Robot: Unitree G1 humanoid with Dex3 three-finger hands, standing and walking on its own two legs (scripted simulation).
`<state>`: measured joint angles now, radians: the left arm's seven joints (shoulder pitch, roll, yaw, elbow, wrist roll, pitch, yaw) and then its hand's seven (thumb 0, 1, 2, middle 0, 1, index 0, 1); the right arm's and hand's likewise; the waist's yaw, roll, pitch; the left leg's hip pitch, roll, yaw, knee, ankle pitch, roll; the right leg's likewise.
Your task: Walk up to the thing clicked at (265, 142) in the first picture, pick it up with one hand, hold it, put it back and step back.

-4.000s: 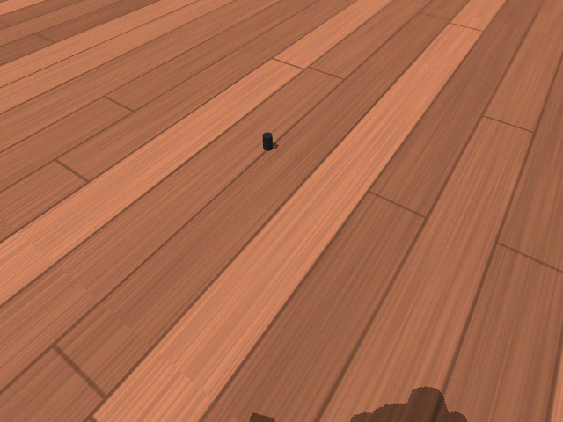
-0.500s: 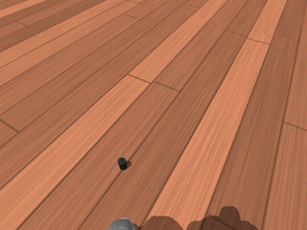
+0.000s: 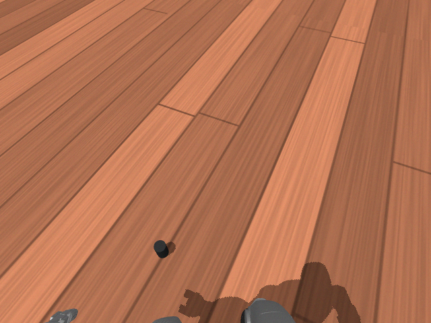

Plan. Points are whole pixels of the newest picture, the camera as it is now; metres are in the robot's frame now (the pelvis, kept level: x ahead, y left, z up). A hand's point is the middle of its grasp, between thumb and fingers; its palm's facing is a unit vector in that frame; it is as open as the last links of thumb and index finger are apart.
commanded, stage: walk up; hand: left
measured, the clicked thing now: (161, 249) +0.47 +0.24 -0.71
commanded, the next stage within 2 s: stand in 1.64 s
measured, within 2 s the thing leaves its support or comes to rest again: neither
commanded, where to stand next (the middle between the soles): +0.09 +0.02 m, yaw +2 degrees
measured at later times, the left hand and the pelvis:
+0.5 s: hand out of the picture +0.11 +0.28 -0.14, palm faces +0.01 -0.95 -0.31, open 7.4 cm; pelvis +0.06 +0.02 +0.02, yaw +1 degrees
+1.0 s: hand (85, 313) +0.16 +0.27 -0.12, palm faces +0.02 -0.94 -0.33, open 7.4 cm; pelvis +0.08 +0.01 +0.03, yaw +1 degrees
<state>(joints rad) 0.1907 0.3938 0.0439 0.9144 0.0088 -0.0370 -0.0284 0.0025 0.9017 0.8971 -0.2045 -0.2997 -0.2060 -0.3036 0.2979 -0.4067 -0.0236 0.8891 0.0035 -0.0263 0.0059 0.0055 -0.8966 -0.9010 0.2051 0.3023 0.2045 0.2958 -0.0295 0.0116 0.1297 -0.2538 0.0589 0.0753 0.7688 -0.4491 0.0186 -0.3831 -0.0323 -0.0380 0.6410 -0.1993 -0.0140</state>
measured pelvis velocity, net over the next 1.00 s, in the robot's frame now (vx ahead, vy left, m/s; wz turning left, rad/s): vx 0.08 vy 0.01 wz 0.03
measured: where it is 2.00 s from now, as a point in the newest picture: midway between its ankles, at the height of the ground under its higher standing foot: outside the picture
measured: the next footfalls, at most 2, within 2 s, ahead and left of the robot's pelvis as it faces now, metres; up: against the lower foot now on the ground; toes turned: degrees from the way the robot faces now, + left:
left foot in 0.22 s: +0.10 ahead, +0.14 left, +0.00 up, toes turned +3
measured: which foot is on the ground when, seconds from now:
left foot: up 0.00-0.20, down 0.22-1.00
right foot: down 0.00-1.00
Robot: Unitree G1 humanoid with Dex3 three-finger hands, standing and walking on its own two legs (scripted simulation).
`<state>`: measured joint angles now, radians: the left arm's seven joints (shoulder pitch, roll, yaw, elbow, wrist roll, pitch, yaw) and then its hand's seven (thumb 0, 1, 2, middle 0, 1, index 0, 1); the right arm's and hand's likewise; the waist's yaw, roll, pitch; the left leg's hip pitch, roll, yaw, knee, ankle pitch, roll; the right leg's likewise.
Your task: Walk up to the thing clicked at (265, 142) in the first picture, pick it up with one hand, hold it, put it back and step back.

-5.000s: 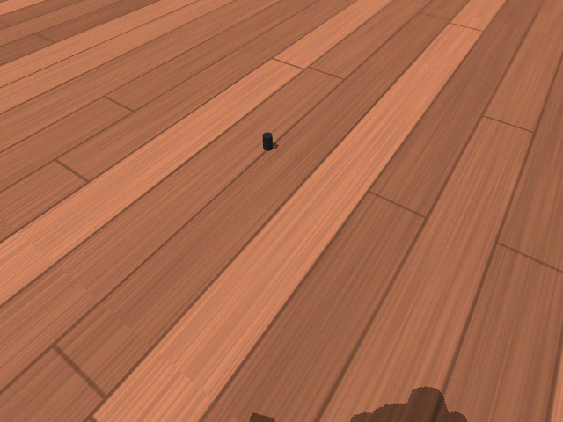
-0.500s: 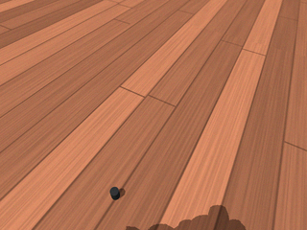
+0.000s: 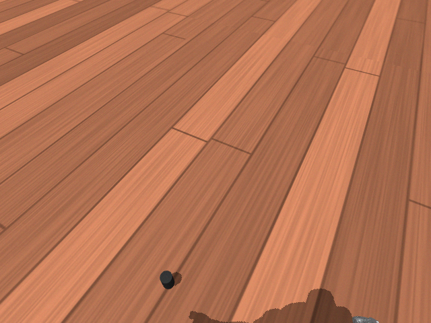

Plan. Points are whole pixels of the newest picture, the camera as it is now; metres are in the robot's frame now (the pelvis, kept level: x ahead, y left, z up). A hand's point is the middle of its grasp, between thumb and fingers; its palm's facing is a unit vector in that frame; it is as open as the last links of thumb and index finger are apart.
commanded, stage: walk up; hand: left
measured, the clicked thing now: (167, 280) +0.40 +0.22 -0.74
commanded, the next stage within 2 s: stand in 0.64 s
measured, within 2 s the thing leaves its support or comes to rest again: neither
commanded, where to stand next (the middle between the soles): +0.01 +0.00 m, yaw +0 degrees
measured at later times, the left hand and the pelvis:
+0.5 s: hand out of the picture +0.09 +0.24 -0.16, palm faces -0.02 -0.95 -0.32, open 7.4 cm; pelvis +0.00 +0.00 +0.00, yaw +0 degrees
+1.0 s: hand out of the picture +0.08 +0.25 -0.15, palm faces -0.02 -0.94 -0.34, open 7.4 cm; pelvis +0.00 +0.00 +0.00, yaw +0 degrees
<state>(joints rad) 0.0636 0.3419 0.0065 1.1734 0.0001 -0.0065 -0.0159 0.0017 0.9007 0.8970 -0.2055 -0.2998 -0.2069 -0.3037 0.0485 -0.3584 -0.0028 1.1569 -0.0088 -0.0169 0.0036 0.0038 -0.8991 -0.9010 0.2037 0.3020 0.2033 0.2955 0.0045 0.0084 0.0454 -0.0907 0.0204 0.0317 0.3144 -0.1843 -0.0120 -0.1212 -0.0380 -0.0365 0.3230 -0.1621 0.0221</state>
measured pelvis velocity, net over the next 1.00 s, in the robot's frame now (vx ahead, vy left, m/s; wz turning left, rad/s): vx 0.00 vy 0.00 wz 0.00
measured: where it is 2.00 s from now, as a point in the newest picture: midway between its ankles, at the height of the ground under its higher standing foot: outside the picture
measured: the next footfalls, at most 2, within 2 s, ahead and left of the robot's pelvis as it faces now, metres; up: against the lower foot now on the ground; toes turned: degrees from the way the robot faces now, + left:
none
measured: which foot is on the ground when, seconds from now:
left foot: down 0.00-1.00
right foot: down 0.00-1.00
